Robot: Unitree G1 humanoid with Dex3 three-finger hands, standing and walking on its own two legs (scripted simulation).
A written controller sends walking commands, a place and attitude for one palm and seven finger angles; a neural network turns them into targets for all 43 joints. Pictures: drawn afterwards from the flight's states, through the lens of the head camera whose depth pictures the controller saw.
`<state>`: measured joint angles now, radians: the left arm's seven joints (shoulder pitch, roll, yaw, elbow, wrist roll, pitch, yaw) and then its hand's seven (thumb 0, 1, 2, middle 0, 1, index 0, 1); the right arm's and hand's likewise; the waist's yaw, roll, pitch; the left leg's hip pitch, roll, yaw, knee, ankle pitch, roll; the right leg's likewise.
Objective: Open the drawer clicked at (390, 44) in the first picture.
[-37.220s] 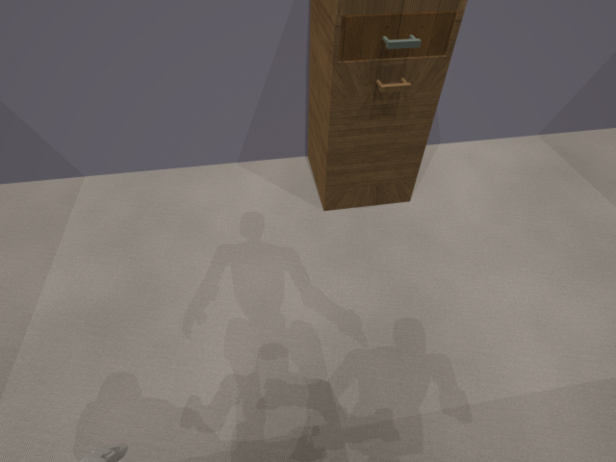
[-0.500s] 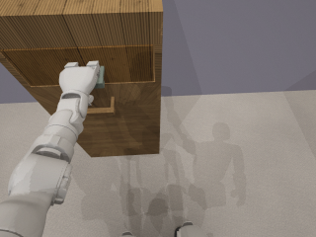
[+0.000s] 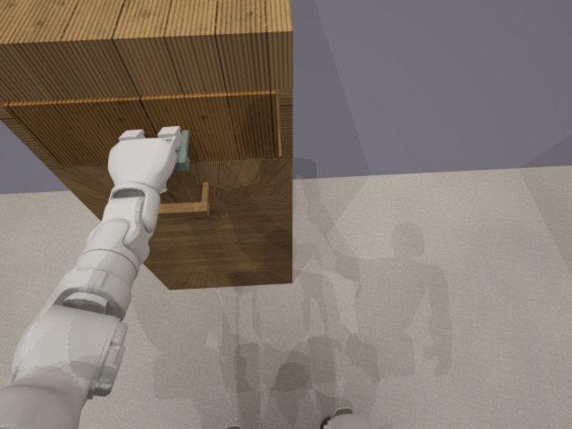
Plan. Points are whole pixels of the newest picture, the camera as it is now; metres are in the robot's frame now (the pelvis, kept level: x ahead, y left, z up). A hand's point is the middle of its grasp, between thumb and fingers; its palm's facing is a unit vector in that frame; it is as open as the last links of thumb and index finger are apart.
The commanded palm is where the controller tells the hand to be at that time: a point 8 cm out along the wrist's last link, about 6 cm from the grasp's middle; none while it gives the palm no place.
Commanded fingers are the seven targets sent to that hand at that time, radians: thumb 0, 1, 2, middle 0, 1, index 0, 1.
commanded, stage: pull the drawer open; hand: left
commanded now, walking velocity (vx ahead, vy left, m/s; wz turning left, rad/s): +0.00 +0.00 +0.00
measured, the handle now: (153, 151) +0.52 +0.18 +0.04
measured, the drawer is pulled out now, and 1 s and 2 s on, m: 0.00 0.06 0.29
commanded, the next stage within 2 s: none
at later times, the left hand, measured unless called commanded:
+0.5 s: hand (154, 199) +0.45 +0.18 +0.02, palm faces -0.05 +0.00 -1.00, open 5.2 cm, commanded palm +0.43 +0.18 +0.07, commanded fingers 0.00 0.90 0.90 -0.40 -1.35 -0.40 -1.35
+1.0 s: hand (152, 213) +0.43 +0.18 +0.02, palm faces -0.04 -0.03 -1.00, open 5.2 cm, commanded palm +0.37 +0.18 +0.07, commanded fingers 0.00 0.90 0.90 -0.40 -1.35 -0.40 -1.35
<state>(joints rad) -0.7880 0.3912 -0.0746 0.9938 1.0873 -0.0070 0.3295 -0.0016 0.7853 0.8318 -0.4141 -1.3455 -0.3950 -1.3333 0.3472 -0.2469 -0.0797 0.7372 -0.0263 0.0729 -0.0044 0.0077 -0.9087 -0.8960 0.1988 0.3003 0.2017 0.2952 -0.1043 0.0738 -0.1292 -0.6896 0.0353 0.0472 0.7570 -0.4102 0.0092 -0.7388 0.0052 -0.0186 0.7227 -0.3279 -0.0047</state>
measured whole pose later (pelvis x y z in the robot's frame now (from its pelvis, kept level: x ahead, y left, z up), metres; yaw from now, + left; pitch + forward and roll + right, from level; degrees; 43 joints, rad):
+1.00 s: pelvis +0.00 +0.00 +0.01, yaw -2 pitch +16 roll +0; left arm -0.52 0.36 -0.07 0.75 1.08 0.01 0.33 0.00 0.78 0.83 -0.39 -1.35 -0.43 -1.33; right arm 0.35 -0.25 -0.08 0.71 0.01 0.09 -0.01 0.01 -0.91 -0.90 0.20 0.30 0.20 0.30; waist -0.07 0.07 -0.13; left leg -0.58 0.03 0.08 0.70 -0.39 0.01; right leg -0.65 0.01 0.02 0.68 -0.31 0.00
